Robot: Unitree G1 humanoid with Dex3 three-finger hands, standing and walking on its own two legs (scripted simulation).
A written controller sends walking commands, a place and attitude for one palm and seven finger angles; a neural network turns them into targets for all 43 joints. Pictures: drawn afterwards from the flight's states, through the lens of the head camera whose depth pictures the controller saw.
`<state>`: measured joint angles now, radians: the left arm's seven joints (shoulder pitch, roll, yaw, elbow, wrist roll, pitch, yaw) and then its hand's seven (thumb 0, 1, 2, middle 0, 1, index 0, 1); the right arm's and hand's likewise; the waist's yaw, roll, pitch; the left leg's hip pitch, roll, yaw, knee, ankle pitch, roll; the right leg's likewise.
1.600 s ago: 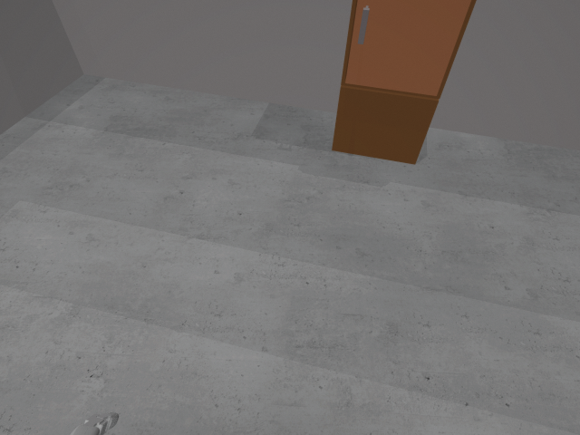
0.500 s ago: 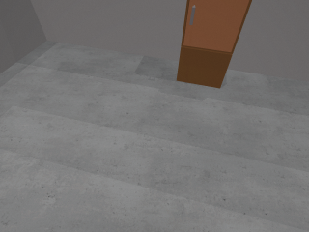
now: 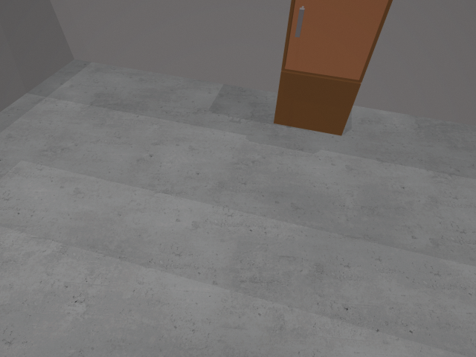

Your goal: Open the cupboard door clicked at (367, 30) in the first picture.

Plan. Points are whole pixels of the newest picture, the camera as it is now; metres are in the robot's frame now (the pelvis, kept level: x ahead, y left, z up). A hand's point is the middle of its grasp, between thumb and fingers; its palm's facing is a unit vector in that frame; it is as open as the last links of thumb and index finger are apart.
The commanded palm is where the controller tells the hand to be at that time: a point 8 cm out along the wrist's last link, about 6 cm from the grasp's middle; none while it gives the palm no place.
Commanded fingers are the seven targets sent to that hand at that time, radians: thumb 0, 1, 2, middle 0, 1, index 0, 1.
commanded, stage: walk to a spot facing it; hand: left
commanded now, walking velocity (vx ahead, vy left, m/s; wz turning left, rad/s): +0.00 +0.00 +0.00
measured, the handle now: (300, 21) +1.65 -0.23 -0.08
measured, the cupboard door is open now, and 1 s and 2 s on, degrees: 0 0 0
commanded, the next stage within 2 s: turn to face it in 1.94 s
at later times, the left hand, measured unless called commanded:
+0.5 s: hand out of the picture +0.10 +0.15 -0.19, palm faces -0.06 -0.98 -0.21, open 7.4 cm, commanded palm none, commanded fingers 0.00 0.90 0.90 -0.20 -0.30 -0.20 -0.30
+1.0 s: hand (172, 277) +0.33 +0.18 -0.20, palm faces -0.17 -0.97 -0.16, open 7.4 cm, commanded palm none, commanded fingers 0.00 0.90 0.90 -0.20 -0.30 -0.20 -0.30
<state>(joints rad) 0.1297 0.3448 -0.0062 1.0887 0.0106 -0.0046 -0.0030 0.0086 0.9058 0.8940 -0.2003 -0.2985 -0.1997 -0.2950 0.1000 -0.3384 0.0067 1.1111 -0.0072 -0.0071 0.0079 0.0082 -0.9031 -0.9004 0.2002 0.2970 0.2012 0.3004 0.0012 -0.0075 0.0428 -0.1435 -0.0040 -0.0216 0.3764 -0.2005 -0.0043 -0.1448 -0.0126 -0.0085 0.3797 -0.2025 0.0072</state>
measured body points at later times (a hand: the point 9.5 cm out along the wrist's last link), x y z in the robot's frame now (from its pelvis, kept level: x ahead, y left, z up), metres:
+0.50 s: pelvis +0.10 -0.03 -0.02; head +0.11 -0.04 +0.43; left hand +0.10 +0.20 -0.17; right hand +0.03 -0.27 -0.18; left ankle +0.02 +0.10 -0.70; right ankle +0.03 -0.11 -0.75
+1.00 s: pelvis +0.32 +0.00 -0.02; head +0.33 +0.02 +0.43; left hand +0.34 +0.23 -0.19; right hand +0.34 -0.24 -0.15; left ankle +0.39 +0.04 -0.75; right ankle +0.18 -0.11 -0.64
